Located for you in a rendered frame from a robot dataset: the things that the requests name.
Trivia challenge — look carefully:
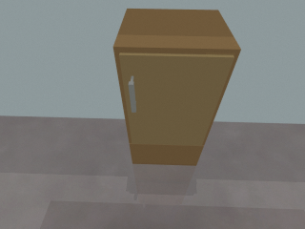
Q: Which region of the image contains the cupboard door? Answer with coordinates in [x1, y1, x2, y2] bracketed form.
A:
[119, 52, 234, 146]

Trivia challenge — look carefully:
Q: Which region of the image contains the handle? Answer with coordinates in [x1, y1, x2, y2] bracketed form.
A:
[128, 75, 136, 113]

